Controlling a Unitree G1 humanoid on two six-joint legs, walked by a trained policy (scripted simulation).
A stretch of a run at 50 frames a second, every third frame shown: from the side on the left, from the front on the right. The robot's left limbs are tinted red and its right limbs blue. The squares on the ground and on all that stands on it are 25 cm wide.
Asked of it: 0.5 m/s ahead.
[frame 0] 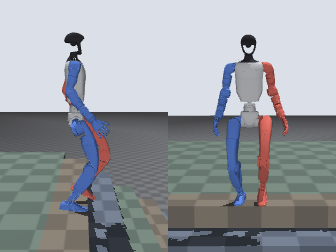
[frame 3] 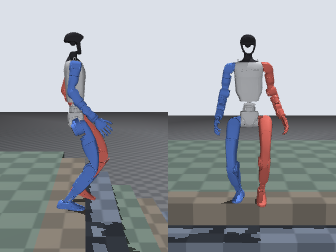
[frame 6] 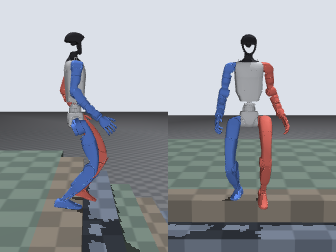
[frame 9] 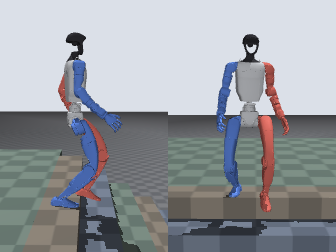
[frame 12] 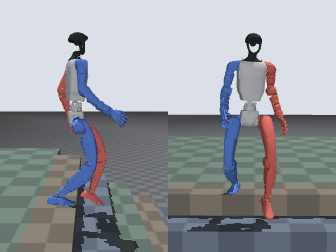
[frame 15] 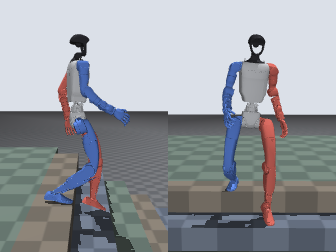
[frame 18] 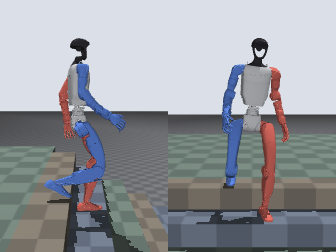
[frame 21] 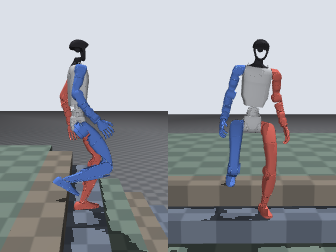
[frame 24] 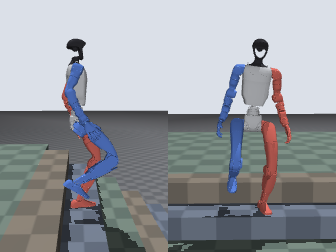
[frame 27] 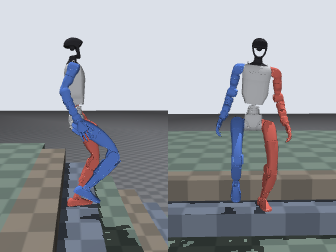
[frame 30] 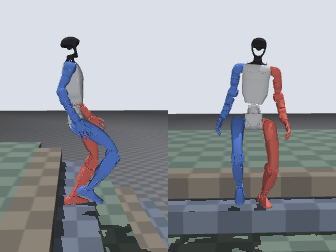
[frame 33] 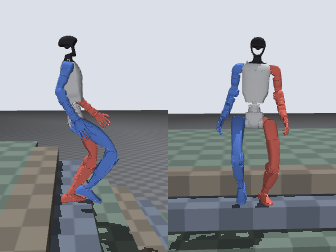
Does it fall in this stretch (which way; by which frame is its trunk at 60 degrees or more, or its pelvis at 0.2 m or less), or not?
no
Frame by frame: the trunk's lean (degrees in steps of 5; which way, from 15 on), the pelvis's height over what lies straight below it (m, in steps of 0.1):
0: 0, 0.7
3: 0, 0.7
6: 0, 0.7
9: 0, 0.7
12: 5, 0.7
15: 5, 0.8
18: 5, 0.8
21: 5, 0.8
24: 5, 0.7
27: 5, 0.7
30: 5, 0.7
33: 10, 0.7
